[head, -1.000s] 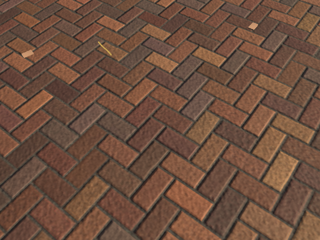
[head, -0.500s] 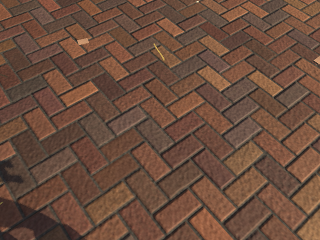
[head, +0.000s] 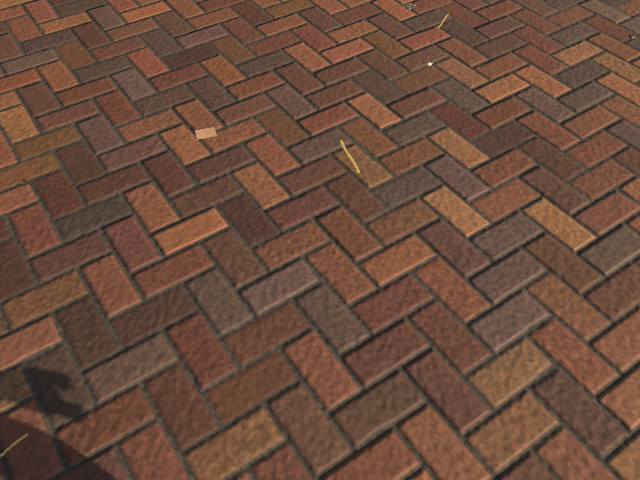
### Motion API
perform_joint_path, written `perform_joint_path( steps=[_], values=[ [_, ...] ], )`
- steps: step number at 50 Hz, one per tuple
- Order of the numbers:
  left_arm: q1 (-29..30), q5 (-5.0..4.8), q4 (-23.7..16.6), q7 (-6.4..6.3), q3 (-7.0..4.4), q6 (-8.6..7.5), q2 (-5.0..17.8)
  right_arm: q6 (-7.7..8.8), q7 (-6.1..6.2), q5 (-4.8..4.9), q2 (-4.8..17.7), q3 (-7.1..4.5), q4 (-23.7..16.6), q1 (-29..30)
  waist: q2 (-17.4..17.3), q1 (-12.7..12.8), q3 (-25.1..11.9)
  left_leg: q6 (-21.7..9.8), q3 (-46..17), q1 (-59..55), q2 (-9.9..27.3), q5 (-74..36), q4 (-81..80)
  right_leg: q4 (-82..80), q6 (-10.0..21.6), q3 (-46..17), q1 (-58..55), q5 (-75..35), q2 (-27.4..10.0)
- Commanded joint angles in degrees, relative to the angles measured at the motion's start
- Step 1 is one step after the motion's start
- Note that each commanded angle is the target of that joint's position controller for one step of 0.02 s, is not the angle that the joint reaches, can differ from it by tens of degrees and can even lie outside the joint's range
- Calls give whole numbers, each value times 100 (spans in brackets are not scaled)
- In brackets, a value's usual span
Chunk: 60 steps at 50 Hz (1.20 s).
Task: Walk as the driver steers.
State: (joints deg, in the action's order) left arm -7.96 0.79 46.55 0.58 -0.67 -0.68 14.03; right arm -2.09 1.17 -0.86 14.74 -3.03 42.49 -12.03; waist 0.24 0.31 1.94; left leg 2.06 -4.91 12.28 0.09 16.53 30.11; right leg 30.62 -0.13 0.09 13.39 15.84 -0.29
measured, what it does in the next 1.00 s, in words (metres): stands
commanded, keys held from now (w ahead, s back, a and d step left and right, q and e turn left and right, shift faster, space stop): no key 0.34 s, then w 0.08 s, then no key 0.58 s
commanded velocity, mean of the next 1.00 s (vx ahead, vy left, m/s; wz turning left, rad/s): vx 0.04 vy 0.00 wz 0.01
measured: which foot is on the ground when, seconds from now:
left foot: down 0.00-1.00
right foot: down 0.00-1.00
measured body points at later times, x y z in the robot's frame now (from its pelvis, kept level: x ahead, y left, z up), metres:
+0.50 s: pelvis +0.01 +0.01 -0.01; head +0.01 +0.01 +0.44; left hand +0.07 +0.27 -0.15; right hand +0.07 -0.26 -0.14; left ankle +0.00 +0.14 -0.73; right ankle +0.01 -0.12 -0.73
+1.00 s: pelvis +0.03 +0.02 +0.00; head +0.04 +0.02 +0.45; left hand +0.08 +0.27 -0.15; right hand +0.07 -0.23 -0.15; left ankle +0.00 +0.14 -0.73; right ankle +0.01 -0.12 -0.73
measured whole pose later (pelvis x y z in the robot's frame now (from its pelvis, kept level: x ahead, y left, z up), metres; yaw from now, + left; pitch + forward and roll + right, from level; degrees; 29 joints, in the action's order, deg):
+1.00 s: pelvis +0.03 +0.02 +0.00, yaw +0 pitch -2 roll +0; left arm -11.4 -0.2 60.8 -2.4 -0.9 0.8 13.1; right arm -0.1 1.9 0.1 12.0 -1.2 60.9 -12.3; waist 0.3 0.6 2.4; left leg 0.3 -3.8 8.1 -1.0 18.3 28.1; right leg 28.3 -1.7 -1.0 9.2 17.5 -1.5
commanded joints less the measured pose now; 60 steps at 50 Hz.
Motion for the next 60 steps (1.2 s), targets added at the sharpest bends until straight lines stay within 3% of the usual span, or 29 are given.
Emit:
perform_joint_path(
  steps=[1,17,19,21,22,23,25,27,28,33,42,60],
  values=[
    [93,-5,-242,-44,-157,-30,646,118,45,3,600,-132,-248,79,-232,51,-225,-184,-220,33,211,-1012,-455,-512,102,-239,-65,-473,-243],
    [-132,-44,547,-164,-157,-18,622,194,141,37,460,-73,586,-145,-49,29,-78,-155,-80,-49,106,-913,-533,-663,26,-192,-42,-376,-179],
    [-270,-90,678,-200,-185,15,693,175,160,77,448,-80,751,-300,48,18,-97,-233,129,70,-107,598,-445,-704,128,-144,19,1079,-69],
    [-355,-146,687,-241,-230,20,818,220,171,112,482,-92,750,-260,201,53,337,-372,192,688,-172,1967,-277,-890,394,-500,346,2580,-255],
    [-321,-149,667,-254,-219,-20,801,287,171,122,370,-59,732,-165,297,66,575,-390,224,877,-162,1641,-170,-1027,504,-769,442,2518,-438],
    [-301,-132,672,-259,-216,-67,787,362,159,106,231,-23,767,-152,420,51,587,-366,315,829,-194,1025,-11,-1096,578,-970,426,2149,-579],
    [-228,-81,688,-260,-184,-120,725,444,120,36,140,9,866,-317,478,-71,350,-337,298,399,-141,76,-33,-955,587,-987,496,1163,-639],
    [-309,-61,718,-242,-132,-150,538,451,76,67,369,-28,1005,-406,-230,31,155,-363,9,127,-14,-1052,-207,-239,198,-147,333,-56,-27],
    [-463,-54,790,-244,-122,-154,498,447,63,91,391,-19,1057,-424,-490,92,-18,-411,-111,71,77,-1525,-259,7,20,55,113,-598,105],
    [-651,-123,984,-277,-113,-9,571,430,15,121,404,34,1268,-508,-198,69,-393,-363,-36,-281,111,-3032,-123,-11,-24,-69,-456,-1972,-58],
    [-574,-111,1188,-293,-113,127,506,267,67,113,340,75,1585,-361,-61,42,-174,-309,49,-357,56,-2517,-413,-371,-85,-39,-592,-1804,-87],
    [-784,-83,1525,-324,-94,78,365,191,127,87,251,118,1942,-320,-46,9,131,-239,150,-81,-42,-1143,-679,-631,-96,-15,-329,-927,-71]
  ],
)
Velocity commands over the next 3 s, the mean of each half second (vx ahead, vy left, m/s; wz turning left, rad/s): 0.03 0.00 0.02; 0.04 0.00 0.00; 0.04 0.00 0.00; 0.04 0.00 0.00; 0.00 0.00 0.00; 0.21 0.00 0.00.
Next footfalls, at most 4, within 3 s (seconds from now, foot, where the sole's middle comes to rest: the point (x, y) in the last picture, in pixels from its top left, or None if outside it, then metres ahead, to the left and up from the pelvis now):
none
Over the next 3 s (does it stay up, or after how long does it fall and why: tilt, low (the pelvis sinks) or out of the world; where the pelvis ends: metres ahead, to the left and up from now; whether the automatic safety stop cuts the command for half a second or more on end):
stays up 0.09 0.03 0.01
